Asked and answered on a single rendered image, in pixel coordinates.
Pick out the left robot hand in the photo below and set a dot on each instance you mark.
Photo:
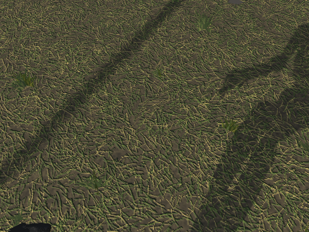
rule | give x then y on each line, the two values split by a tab
32	227

